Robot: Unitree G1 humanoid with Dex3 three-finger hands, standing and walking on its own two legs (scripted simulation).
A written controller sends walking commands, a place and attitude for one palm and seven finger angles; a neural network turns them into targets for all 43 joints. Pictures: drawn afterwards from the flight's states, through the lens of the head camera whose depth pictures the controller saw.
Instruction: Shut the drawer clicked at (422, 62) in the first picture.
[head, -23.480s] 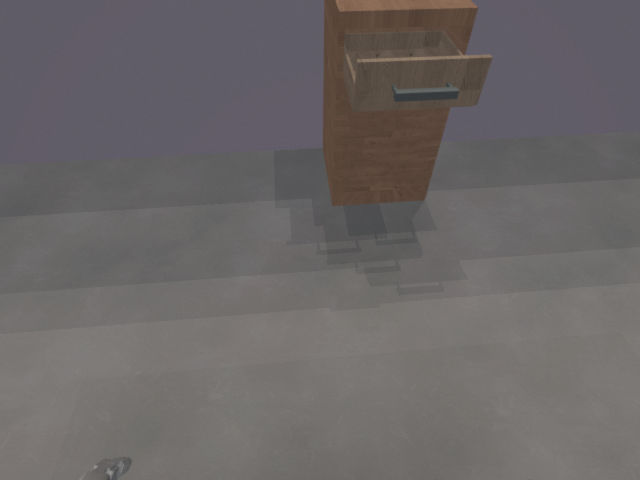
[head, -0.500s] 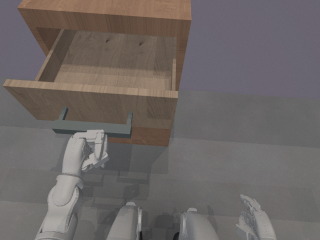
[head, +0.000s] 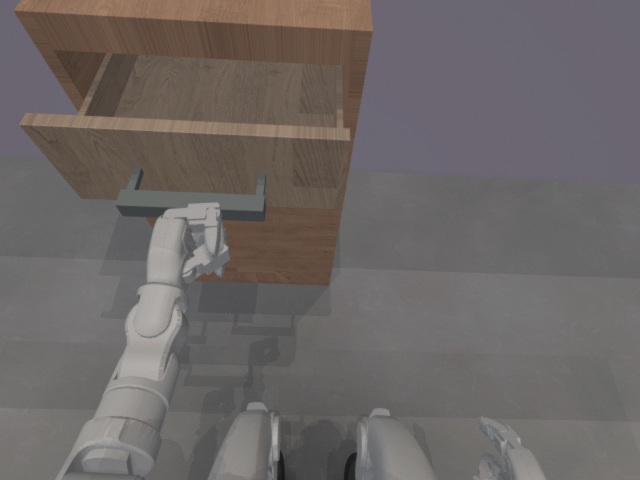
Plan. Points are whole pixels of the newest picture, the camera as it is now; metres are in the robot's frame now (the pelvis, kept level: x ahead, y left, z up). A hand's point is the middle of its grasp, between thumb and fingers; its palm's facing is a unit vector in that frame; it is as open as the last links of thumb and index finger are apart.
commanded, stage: push the drawer shut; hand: left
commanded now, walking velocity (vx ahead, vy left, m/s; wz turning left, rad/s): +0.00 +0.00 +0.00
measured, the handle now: (196, 191) +0.47 +0.17 +0.03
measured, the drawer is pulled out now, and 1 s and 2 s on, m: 0.13 0.01 0.00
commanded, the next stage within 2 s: pull the fist back off the drawer in 1.48 s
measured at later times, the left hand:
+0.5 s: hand (232, 202) +0.45 +0.12 +0.03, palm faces -0.03 -1.00 -0.05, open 3.3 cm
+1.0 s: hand (234, 167) +0.51 +0.12 +0.03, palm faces -0.03 -1.00 -0.04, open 3.2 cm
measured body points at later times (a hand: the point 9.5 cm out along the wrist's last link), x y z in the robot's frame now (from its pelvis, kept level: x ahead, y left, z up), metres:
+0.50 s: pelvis +0.01 +0.00 +0.00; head +0.14 +0.00 +0.43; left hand +0.45 +0.17 +0.03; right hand +0.08 -0.27 -0.12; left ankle +0.05 +0.10 -0.62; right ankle +0.03 -0.12 -0.62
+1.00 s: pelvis +0.00 -0.01 -0.01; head +0.16 +0.00 +0.41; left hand +0.51 +0.18 +0.04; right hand +0.03 -0.27 -0.13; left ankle +0.05 +0.10 -0.62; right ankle +0.03 -0.12 -0.62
